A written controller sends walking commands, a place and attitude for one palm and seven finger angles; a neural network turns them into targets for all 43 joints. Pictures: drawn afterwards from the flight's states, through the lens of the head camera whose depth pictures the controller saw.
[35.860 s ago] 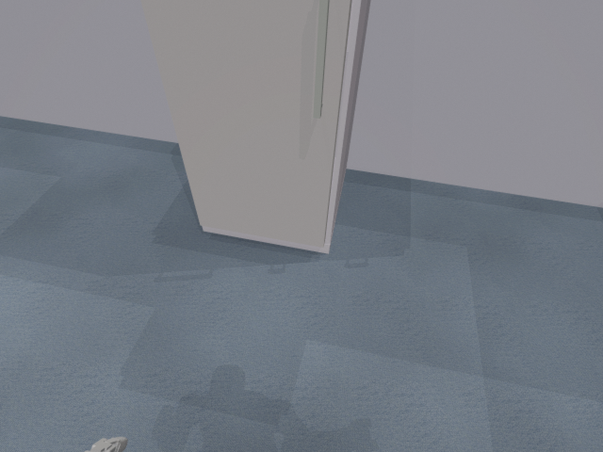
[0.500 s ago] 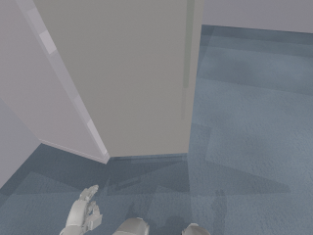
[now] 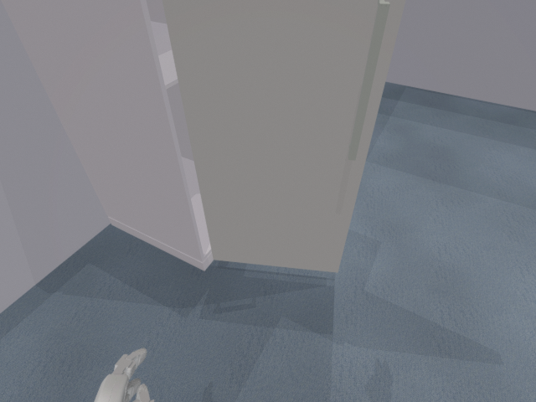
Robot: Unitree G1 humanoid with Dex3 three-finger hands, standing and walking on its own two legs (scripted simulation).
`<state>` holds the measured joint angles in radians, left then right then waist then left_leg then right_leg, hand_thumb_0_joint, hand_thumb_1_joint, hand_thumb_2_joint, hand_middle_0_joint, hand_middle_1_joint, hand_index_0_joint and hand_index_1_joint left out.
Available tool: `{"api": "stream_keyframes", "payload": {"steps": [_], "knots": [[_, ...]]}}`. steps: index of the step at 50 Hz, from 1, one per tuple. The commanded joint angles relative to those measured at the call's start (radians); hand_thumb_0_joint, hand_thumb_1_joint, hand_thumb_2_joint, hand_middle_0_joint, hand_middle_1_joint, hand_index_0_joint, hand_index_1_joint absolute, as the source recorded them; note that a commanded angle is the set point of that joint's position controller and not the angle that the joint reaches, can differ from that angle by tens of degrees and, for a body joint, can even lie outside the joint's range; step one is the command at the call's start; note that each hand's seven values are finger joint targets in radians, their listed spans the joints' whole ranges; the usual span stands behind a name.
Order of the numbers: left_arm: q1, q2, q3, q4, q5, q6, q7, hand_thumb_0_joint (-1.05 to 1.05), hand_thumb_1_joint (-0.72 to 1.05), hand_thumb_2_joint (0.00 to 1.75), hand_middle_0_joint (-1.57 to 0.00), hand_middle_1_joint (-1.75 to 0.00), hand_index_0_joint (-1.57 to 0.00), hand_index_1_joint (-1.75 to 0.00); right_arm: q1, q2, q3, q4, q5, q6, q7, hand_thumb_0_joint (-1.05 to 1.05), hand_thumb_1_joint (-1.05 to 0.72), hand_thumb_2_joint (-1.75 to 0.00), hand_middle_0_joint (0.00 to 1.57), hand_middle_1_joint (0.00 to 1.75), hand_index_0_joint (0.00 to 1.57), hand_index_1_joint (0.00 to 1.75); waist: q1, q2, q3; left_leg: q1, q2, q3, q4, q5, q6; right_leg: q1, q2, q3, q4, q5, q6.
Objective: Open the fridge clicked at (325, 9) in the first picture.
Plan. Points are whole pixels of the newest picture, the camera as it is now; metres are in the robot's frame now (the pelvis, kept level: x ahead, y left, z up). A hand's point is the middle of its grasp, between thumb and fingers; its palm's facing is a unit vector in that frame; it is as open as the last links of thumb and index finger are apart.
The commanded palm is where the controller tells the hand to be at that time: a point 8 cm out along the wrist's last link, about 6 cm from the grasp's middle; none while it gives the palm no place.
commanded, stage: stop stepping back and stand still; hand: right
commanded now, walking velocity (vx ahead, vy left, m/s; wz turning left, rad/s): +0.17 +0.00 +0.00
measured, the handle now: (364, 89) +0.79 -0.16 +0.14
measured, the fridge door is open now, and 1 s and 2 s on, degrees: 69 69 69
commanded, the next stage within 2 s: let the arm hang, fingers relaxed in 1.38 s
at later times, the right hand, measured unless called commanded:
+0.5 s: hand out of the picture +0.20 -0.30 +0.16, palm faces +0.46 +0.79 -0.40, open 7.4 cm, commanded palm +0.14 -0.34 +0.19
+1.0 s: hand out of the picture +0.20 -0.32 +0.16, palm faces +0.41 +0.81 -0.41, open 7.4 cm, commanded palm +0.14 -0.36 +0.19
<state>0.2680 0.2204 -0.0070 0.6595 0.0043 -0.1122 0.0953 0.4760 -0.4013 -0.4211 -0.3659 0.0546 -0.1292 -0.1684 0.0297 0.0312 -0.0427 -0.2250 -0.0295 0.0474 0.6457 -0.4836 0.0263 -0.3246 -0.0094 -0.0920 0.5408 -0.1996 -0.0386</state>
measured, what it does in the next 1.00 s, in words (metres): steps on the spot: right foot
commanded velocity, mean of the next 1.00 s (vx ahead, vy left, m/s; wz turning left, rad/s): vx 0.03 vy -0.02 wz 0.00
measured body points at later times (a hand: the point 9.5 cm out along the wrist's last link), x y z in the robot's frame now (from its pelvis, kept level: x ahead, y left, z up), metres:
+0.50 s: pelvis +0.01 -0.03 +0.00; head +0.00 -0.04 +0.45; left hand +0.17 +0.20 -0.08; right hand +0.17 -0.34 +0.18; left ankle -0.01 +0.08 -0.73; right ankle +0.03 -0.14 -0.73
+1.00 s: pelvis +0.00 -0.06 +0.01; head +0.01 -0.08 +0.46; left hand +0.18 +0.17 -0.07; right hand +0.17 -0.36 +0.18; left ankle -0.01 +0.08 -0.73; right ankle +0.03 -0.14 -0.73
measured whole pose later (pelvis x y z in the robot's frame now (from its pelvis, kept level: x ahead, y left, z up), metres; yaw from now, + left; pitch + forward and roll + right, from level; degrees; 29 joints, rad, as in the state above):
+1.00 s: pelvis +0.00 -0.06 +0.01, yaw -1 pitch -1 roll +2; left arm 0.19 0.20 -0.02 0.61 0.00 -0.11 0.07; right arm 0.52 -0.40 -0.38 -0.48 0.05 -0.19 -0.15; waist -0.01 0.02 0.03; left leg -0.18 0.02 0.03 0.44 -0.25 -0.03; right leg -0.28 -0.02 -0.10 0.51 -0.23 -0.05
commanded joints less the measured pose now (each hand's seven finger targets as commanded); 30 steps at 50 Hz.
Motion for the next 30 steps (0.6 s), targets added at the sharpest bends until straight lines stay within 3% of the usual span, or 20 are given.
{"api": "stream_keyframes", "payload": {"steps": [1, 2, 3, 4, 5, 6, 7, 9, 12, 14, 15, 17, 18, 19, 20, 22, 24, 27, 30], "knots": [[-0.165, 0.121, 0.054, -0.189, 0.005, -0.056, -0.010, 0.00, 0.90, 0.90, -0.20, -0.30, -0.20, -0.30, -0.019, -0.193, -0.075, -0.351, -0.030, -0.092, -0.006, 0.00, -0.90, -0.90, 0.20, 0.30, 0.20, 0.30, -0.059, -0.027, 0.011, 0.183, 0.126, -0.228, -0.307, -0.154, 0.087, -0.295, -0.024, 0.074, 0.079, -0.463, 0.006], [-0.169, 0.111, 0.058, -0.179, 0.007, -0.051, -0.020, 0.00, 0.90, 0.90, -0.20, -0.30, -0.20, -0.30, -0.008, -0.227, -0.104, -0.348, -0.027, -0.092, -0.008, 0.00, -0.90, -0.90, 0.20, 0.30, 0.20, 0.30, -0.069, 0.215, 0.034, 0.103, 0.369, -0.621, -0.528, -0.335, 0.175, -0.370, 0.047, 0.030, 0.420, -0.315, 0.035], [-0.158, 0.126, 0.059, -0.152, 0.011, -0.060, -0.018, 0.00, 0.90, 0.90, -0.20, -0.30, -0.20, -0.30, -0.071, -0.220, -0.099, -0.384, -0.009, -0.108, -0.009, 0.00, -0.90, -0.90, 0.20, 0.30, 0.20, 0.30, -0.043, 0.149, 0.096, -0.008, 0.385, -0.590, -0.538, -0.178, 0.187, -0.345, 0.007, 0.095, 0.579, -0.197, 0.051], [-0.134, 0.123, 0.059, -0.143, 0.006, -0.070, -0.019, 0.00, 0.90, 0.90, -0.20, -0.30, -0.20, -0.30, -0.061, -0.230, -0.126, -0.388, -0.007, -0.123, -0.007, 0.00, -0.90, -0.90, 0.20, 0.30, 0.20, 0.30, -0.025, 0.083, 0.067, 0.011, 0.350, -0.509, -0.483, 0.022, 0.185, -0.332, -0.011, 0.115, 0.606, -0.153, 0.053], [-0.109, 0.106, 0.050, -0.135, 0.008, -0.069, -0.022, 0.00, 0.90, 0.90, -0.20, -0.30, -0.20, -0.30, -0.021, -0.233, -0.149, -0.344, -0.009, -0.134, -0.011, 0.00, -0.90, -0.90, 0.20, 0.30, 0.20, 0.30, -0.015, 0.005, 0.026, 0.054, 0.329, -0.407, -0.432, 0.104, 0.185, -0.322, -0.030, 0.111, 0.563, -0.140, 0.051], [-0.091, 0.095, 0.047, -0.126, 0.005, -0.059, -0.020, 0.00, 0.90, 0.90, -0.20, -0.30, -0.20, -0.30, 0.002, -0.228, -0.151, -0.286, -0.013, -0.140, -0.014, 0.00, -0.90, -0.90, 0.20, 0.30, 0.20, 0.30, -0.011, -0.020, 0.018, 0.021, 0.302, -0.321, -0.427, 0.055, 0.158, -0.279, -0.043, 0.097, 0.510, -0.129, 0.051], [-0.101, 0.101, 0.053, -0.127, -0.004, -0.051, -0.014, 0.00, 0.90, 0.90, -0.20, -0.30, -0.20, -0.30, -0.017, -0.217, -0.133, -0.261, -0.012, -0.136, -0.011, 0.00, -0.90, -0.90, 0.20, 0.30, 0.20, 0.30, -0.008, -0.006, 0.039, 0.007, 0.276, -0.277, -0.428, 0.054, 0.135, -0.255, -0.045, 0.079, 0.445, -0.114, 0.053], [-0.116, 0.098, 0.049, -0.131, -0.010, -0.053, -0.001, 0.00, 0.90, 0.90, -0.20, -0.30, -0.20, -0.30, -0.040, -0.198, -0.118, -0.179, -0.011, -0.139, -0.012, 0.00, -0.90, -0.90, 0.20, 0.30, 0.20, 0.30, -0.015, 0.036, 0.060, -0.022, 0.264, -0.240, -0.425, 0.059, 0.124, -0.184, -0.042, 0.033, 0.314, -0.118, 0.042], [-0.129, 0.099, 0.053, -0.137, -0.014, -0.072, 0.009, 0.00, 0.90, 0.90, -0.20, -0.30, -0.20, -0.30, -0.064, -0.160, -0.072, -0.145, -0.008, -0.132, -0.011, 0.00, -0.90, -0.90, 0.20, 0.30, 0.20, 0.30, -0.031, 0.078, 0.060, -0.073, 0.267, -0.231, -0.397, 0.028, 0.112, 0.003, -0.028, -0.003, 0.108, -0.140, 0.020], [-0.116, 0.110, 0.050, -0.133, -0.006, -0.079, 0.007, 0.00, 0.90, 0.90, -0.20, -0.30, -0.20, -0.30, -0.064, -0.155, -0.063, -0.166, -0.004, -0.130, -0.006, 0.00, -0.90, -0.90, 0.20, 0.30, 0.20, 0.30, -0.028, 0.045, 0.037, -0.091, 0.209, -0.173, -0.312, 0.045, 0.072, 0.134, -0.023, -0.001, -0.045, -0.128, 0.005], [-0.118, 0.123, 0.053, -0.137, -0.005, -0.083, 0.007, 0.00, 0.90, 0.90, -0.20, -0.30, -0.20, -0.30, -0.067, -0.153, -0.060, -0.191, -0.002, -0.131, -0.004, 0.00, -0.90, -0.90, 0.20, 0.30, 0.20, 0.30, -0.027, -0.004, 0.025, -0.098, 0.168, -0.140, -0.235, 0.078, 0.042, 0.166, -0.072, 0.072, -0.113, -0.138, -0.019], [-0.144, 0.144, 0.053, -0.166, -0.014, -0.081, 0.003, 0.00, 0.90, 0.90, -0.20, -0.30, -0.20, -0.30, -0.075, -0.153, -0.058, -0.245, 0.000, -0.132, -0.003, 0.00, -0.90, -0.90, 0.20, 0.30, 0.20, 0.30, -0.042, -0.145, 0.006, -0.131, 0.059, -0.042, -0.073, 0.180, -0.031, 0.189, -0.227, 0.300, -0.188, -0.058, -0.083], [-0.153, 0.145, 0.055, -0.175, -0.016, -0.076, -0.002, 0.00, 0.90, 0.90, -0.20, -0.30, -0.20, -0.30, -0.076, -0.173, -0.078, -0.264, -0.004, -0.134, -0.004, 0.00, -0.90, -0.90, 0.20, 0.30, 0.20, 0.30, -0.051, -0.131, 0.006, -0.091, 0.045, -0.033, -0.069, 0.188, -0.048, 0.148, -0.244, 0.309, -0.195, 0.033, -0.083], [-0.152, 0.129, 0.046, -0.152, -0.015, -0.076, -0.006, 0.00, 0.90, 0.90, -0.20, -0.30, -0.20, -0.30, -0.054, -0.179, -0.081, -0.253, -0.009, -0.137, 0.004, 0.00, -0.90, -0.90, 0.20, 0.30, 0.20, 0.30, -0.047, -0.128, 0.011, -0.044, 0.048, -0.035, -0.120, 0.130, -0.044, 0.078, -0.210, 0.258, -0.214, -0.087, -0.060], [-0.154, 0.128, 0.043, -0.159, -0.009, -0.080, -0.007, 0.00, 0.90, 0.90, -0.20, -0.30, -0.20, -0.30, -0.077, -0.179, -0.084, -0.297, -0.017, -0.135, 0.005, 0.00, -0.90, -0.90, 0.20, 0.30, 0.20, 0.30, -0.043, -0.157, 0.050, -0.006, 0.050, -0.030, -0.143, 0.174, -0.033, 0.010, -0.179, 0.230, -0.221, -0.137, -0.050], [-0.165, 0.124, 0.040, -0.163, -0.007, -0.090, -0.012, 0.00, 0.90, 0.90, -0.20, -0.30, -0.20, -0.30, -0.134, -0.202, -0.098, -0.369, -0.026, -0.144, 0.001, 0.00, -0.90, -0.90, 0.20, 0.30, 0.20, 0.30, -0.043, -0.164, 0.061, 0.044, 0.068, -0.058, -0.175, 0.254, -0.018, -0.033, -0.129, 0.167, -0.182, -0.128, -0.031], [-0.151, 0.110, 0.039, -0.153, -0.008, -0.096, -0.018, 0.00, 0.90, 0.90, -0.20, -0.30, -0.20, -0.30, -0.078, -0.190, -0.095, -0.339, -0.019, -0.145, -0.003, 0.00, -0.90, -0.90, 0.20, 0.30, 0.20, 0.30, -0.041, -0.082, -0.005, 0.064, 0.097, -0.104, -0.196, 0.413, -0.002, 0.036, -0.094, 0.114, -0.089, 0.057, -0.011], [-0.139, 0.104, 0.043, -0.153, -0.009, -0.091, -0.022, 0.00, 0.90, 0.90, -0.20, -0.30, -0.20, -0.30, -0.011, -0.183, -0.107, -0.309, -0.008, -0.137, -0.005, 0.00, -0.90, -0.90, 0.20, 0.30, 0.20, 0.30, -0.035, -0.075, -0.097, 0.078, 0.119, -0.120, -0.187, 0.590, 0.002, 0.138, -0.090, 0.084, -0.033, 0.246, 0.009], [-0.144, 0.100, 0.040, -0.165, -0.013, -0.070, -0.023, 0.00, 0.90, 0.90, -0.20, -0.30, -0.20, -0.30, -0.002, -0.166, -0.101, -0.277, -0.001, -0.129, 0.002, 0.00, -0.90, -0.90, 0.20, 0.30, 0.20, 0.30, -0.035, -0.068, -0.100, 0.077, 0.097, -0.090, -0.182, 0.586, -0.014, 0.155, -0.105, 0.086, -0.055, 0.297, 0.012]]}}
